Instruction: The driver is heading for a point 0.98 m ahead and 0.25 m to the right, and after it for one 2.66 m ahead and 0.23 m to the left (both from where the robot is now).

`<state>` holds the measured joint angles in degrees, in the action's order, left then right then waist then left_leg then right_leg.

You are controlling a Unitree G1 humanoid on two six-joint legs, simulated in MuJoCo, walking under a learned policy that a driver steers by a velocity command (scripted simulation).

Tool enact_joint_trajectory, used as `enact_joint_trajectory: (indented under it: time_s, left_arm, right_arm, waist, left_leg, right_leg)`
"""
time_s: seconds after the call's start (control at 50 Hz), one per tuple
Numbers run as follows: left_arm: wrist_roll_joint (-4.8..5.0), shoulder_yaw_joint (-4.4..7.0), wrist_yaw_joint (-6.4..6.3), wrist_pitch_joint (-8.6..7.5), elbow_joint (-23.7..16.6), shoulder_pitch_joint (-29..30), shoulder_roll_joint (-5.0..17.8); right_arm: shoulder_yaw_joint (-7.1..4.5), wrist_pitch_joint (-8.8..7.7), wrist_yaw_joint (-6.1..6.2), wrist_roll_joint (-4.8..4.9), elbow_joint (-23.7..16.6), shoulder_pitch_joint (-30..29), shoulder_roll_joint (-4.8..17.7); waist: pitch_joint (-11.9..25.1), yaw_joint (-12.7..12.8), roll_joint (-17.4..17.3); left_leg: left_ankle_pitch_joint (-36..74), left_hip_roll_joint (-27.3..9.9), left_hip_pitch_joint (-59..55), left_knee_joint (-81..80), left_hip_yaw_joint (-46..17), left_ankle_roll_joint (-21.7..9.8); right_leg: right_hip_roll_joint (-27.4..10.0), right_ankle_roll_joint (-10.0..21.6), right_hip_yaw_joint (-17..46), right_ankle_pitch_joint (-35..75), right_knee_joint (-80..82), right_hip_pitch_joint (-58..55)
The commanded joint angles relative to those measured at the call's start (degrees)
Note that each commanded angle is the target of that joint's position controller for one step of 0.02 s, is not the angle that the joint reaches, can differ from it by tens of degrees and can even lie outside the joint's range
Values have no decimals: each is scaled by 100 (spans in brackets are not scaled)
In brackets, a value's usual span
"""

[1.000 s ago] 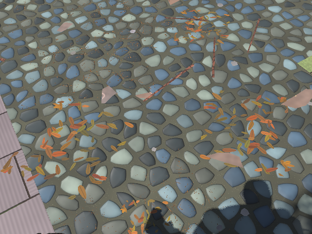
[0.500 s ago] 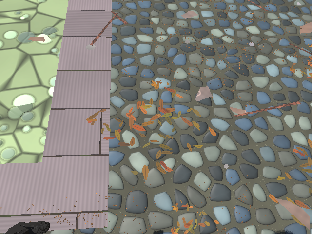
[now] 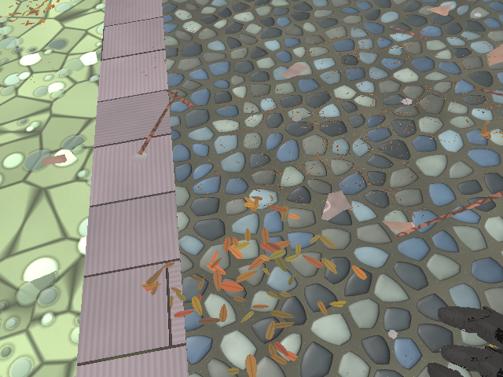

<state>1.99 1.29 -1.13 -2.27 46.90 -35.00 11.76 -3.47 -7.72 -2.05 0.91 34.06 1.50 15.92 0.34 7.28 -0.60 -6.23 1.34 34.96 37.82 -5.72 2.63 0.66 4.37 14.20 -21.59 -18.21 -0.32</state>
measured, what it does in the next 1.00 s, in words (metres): walks ahead, turning right: left foot, then right foot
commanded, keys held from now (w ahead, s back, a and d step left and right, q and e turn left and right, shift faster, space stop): w+e+shift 0.62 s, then w+q+shift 0.34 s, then q+shift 0.04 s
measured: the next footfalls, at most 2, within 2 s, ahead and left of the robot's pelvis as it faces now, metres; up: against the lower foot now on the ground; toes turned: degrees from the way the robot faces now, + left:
left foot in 0.10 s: +0.24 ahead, +0.16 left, +0.00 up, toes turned -13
right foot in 0.54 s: +0.56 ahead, -0.24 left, +0.00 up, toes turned -34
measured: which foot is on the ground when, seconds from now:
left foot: up 0.00-0.08, down 0.10-0.54, up 0.56-1.00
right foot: down 0.00-0.12, up 0.14-0.52, down 0.54-1.00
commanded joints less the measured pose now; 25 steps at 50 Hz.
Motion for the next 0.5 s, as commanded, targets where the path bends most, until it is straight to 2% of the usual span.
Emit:
enact_joint_trajectory:
  time_s: [0.02, 0.04, 0.06, 0.08, 0.1, 0.12, 0.14, 0.16, 0.18, 0.2, 0.22, 0.24, 0.26, 0.28, 0.3, 0.32, 0.36, 0.4, 0.42, 0.44, 0.46, 0.48, 0.5]
  left_arm:
    - [83, 269, -89, -54, -406, 393, 1063]
    - [110, 279, -91, -48, -405, 438, 1087]
    - [119, 298, -87, -43, -447, 579, 1144]
    - [102, 312, -78, -44, -540, 803, 1201]
    - [7, 326, -45, -53, -706, 1137, 1263]
    - [-230, 223, -8, -89, -891, 1197, 906]
    - [43, 3, 12, -184, -1124, 421, 192]
    - [304, 75, -37, -178, -1038, 636, 680]
    - [216, 149, -20, -175, -1084, 1320, 1008]
    - [68, 165, 13, -162, -1094, 1685, 1015]
    - [-16, 174, 66, -158, -1205, 1975, 915]
    - [28, 163, 131, -88, -1301, 2048, 742]
    - [107, 120, 175, -1, -1407, 2135, 572]
    - [145, 81, 202, 88, -1507, 2209, 454]
    - [121, 54, 227, 146, -1612, 2291, 419]
    - [75, 36, 254, 170, -1711, 2358, 457]
    - [16, 26, 330, 148, -1796, 2487, 621]
    - [-50, 33, 423, 97, -1826, 2920, 751]
    - [-61, 37, 467, 65, -1856, 3149, 770]
    - [-53, 71, 497, 39, -1879, 3233, 840]
    - [-26, 149, 506, 29, -1885, 3185, 1015]
    - [42, 250, 503, 43, -1859, 2895, 1237]
    - [111, 405, 487, 84, -1714, 2112, 1532]
  right_arm:
    - [-45, -155, -59, 85, -667, -1247, 213]
    - [-95, -162, -48, 127, -670, -1181, 343]
    - [-177, -173, -18, 161, -644, -960, 533]
    - [-297, -177, 47, 173, -523, -394, 773]
    - [-425, -155, 146, 195, -286, 721, 1047]
    - [-514, -38, 269, 184, -108, 2205, 1385]
    - [-484, 14, 201, 3, 118, 2598, 1656]
    - [-375, 39, 190, -38, 24, 2226, 1100]
    - [-308, 79, 247, -5, 66, 1979, 777]
    - [-283, 122, 274, -63, 203, 1947, 726]
    - [-241, 156, 270, -179, 310, 1803, 612]
    - [-168, 147, 271, -250, 393, 1642, 440]
    - [-132, 130, 248, -204, 472, 1489, 290]
    - [-107, 121, 223, -126, 529, 1352, 202]
    - [-108, 110, 213, -72, 568, 1192, 233]
    - [-130, 95, 223, -56, 575, 1013, 359]
    - [-201, 58, 251, -72, 558, 699, 675]
    - [-266, 47, 267, -71, 626, 850, 929]
    - [-294, 50, 256, -61, 685, 1045, 1068]
    - [-323, 59, 239, -71, 723, 1179, 1261]
    - [-361, 96, 232, -80, 749, 1316, 1475]
    - [-406, 165, 238, -76, 745, 1385, 1695]
    - [-451, 242, 233, -64, 693, 1315, 1880]
  waist:
    - [-524, -141, 1089]
    - [-446, -231, 1192]
    - [-313, -431, 1285]
    - [15, -805, 1286]
    - [721, -1397, 1134]
    - [2008, -1958, 568]
    - [2939, -1415, -2029]
    - [1980, -1459, -2045]
    - [1003, -1609, -1434]
    - [506, -1536, -559]
    - [110, -1370, -333]
    - [-154, -1149, -426]
    - [-352, -1024, -551]
    - [-516, -900, -550]
    - [-672, -766, -533]
    - [-770, -631, -506]
    - [-885, -474, -396]
    - [-976, -640, 64]
    - [-1011, -738, 226]
    - [-932, -726, 176]
    - [-697, -622, -46]
    - [-381, -361, -374]
    - [107, 129, -619]
  left_leg:
    - [260, 383, -905, -747, 342, 123]
    - [255, 355, -1284, -859, 295, 101]
    - [118, 357, -1750, -970, 304, 26]
    - [-57, 372, -2553, -1134, 365, -109]
    - [-126, -15, -4047, -1023, 128, -332]
    - [-1437, -1036, -5995, -718, -786, -659]
    - [-3953, -2624, -7362, -1708, -4191, -1544]
    - [-4422, -2544, -6644, -2134, -4467, -1463]
    - [-3553, -2303, -5852, -2129, -3326, -1294]
    - [-2354, -2129, -5098, -2160, -2474, -1228]
    - [-1698, -1929, -4427, -2302, -1954, -1199]
    - [-1369, -1822, -3897, -2462, -1493, -1173]
    - [-1125, -1815, -3582, -2599, -1130, -1158]
    - [-880, -1832, -3306, -2715, -782, -1122]
    - [-566, -1851, -3052, -2841, -459, -1094]
    - [-271, -1856, -2847, -2973, -137, -1068]
    - [61, -1629, -2451, -3230, 688, -944]
    - [353, -1322, -2419, -3370, 1411, -775]
    - [741, -1284, -2510, -3381, 1617, -723]
    - [1946, -1312, -2708, -3216, 1733, -694]
    - [3684, -1358, -3106, -2790, 1800, -662]
    - [5352, -1440, -3473, -2081, 1841, -633]
    - [6467, -1518, -3526, -889, 1852, -633]
  right_leg:
    - [-685, 751, 1107, 968, 621, 1234]
    - [-752, 683, 1200, 1415, 516, 1256]
    - [-791, 582, 1243, 2249, 250, 1257]
    - [-674, 404, 1137, 3354, -380, 1343]
    - [-418, 162, 852, 3900, -1666, 1895]
    - [-137, 33, 519, 2795, -3443, 2711]
    - [426, -144, 6, -1029, -5340, 4470]
    - [-147, -151, -297, -649, -6112, 5180]
    - [-359, -136, -573, -136, -6189, 5460]
    - [-597, -129, -698, 137, -6102, 5241]
    - [-738, -117, -748, 302, -5931, 5060]
    - [-908, -107, -724, 341, -5907, 4894]
    - [-1037, -114, -745, 258, -5882, 4928]
    - [-1144, -135, -769, 135, -5841, 5017]
    - [-1200, -184, -781, 217, -5781, 5115]
    - [-1259, -252, -766, 462, -5635, 5151]
    - [-1245, -332, -915, 1332, -4903, 4776]
    - [-1014, -230, -1413, 2123, -3907, 4194]
    - [-856, -127, -1670, 2350, -3436, 3857]
    - [-603, 0, -1945, 2399, -3140, 3442]
    - [-289, 119, -2221, 2191, -3075, 3079]
    - [0, 238, -2413, 1740, -3122, 2660]
    - [242, 401, -2488, 1289, -3180, 1763]
Over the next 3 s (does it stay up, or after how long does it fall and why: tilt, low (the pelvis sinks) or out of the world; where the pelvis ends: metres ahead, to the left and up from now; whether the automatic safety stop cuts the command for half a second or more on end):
stays up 1.15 -0.46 -0.01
